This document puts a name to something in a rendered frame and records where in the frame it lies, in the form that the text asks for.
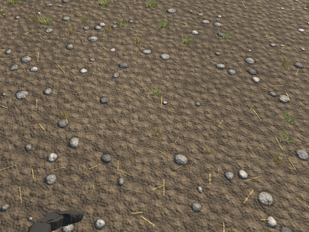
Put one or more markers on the left robot hand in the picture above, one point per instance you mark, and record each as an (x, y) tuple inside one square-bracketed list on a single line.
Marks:
[(56, 219)]

